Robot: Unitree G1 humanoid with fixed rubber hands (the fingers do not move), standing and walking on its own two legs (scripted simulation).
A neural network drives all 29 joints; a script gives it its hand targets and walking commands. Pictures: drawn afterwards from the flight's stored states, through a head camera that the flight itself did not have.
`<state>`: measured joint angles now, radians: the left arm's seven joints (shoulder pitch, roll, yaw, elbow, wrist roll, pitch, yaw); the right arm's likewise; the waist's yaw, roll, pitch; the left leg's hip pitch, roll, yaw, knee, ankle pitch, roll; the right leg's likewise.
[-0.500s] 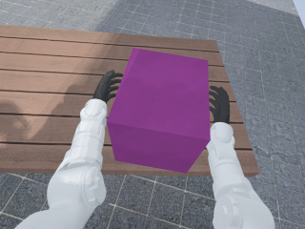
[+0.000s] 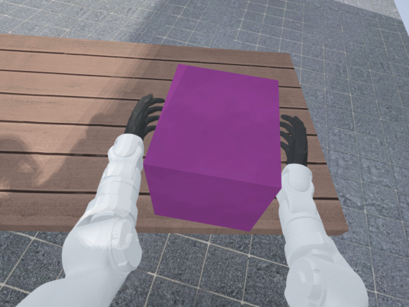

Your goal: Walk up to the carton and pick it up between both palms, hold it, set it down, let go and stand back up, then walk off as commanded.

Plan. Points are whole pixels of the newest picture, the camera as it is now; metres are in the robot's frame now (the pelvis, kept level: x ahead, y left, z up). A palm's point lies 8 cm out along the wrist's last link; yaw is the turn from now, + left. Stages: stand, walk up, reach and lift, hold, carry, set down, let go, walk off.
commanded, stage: set down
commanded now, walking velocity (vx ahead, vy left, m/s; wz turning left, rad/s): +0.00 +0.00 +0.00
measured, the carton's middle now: (214, 149) +0.44 -0.03 -0.01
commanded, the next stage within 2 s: none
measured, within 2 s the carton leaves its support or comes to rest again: neither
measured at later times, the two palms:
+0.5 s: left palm (136, 132) +0.44 +0.14 +0.06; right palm (295, 158) +0.37 -0.18 +0.06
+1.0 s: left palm (136, 138) +0.44 +0.14 +0.04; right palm (289, 165) +0.37 -0.18 +0.03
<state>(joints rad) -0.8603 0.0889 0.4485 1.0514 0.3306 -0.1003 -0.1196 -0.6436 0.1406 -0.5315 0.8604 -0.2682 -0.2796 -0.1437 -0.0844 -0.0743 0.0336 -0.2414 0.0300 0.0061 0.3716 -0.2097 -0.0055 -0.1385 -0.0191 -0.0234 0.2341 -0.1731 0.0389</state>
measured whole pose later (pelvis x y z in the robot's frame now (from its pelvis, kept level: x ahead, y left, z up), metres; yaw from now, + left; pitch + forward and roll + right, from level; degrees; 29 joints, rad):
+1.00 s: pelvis -0.01 +0.00 +0.00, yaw -1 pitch +11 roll -1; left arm -0.89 0.16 0.33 1.20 0.26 -0.20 -0.05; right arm -0.70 0.08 -0.45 1.07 -0.26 -0.34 -0.21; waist -0.08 -0.07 -0.05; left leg -0.39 0.03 0.01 0.38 -0.18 -0.01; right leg -0.32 -0.02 -0.02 0.31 -0.18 0.04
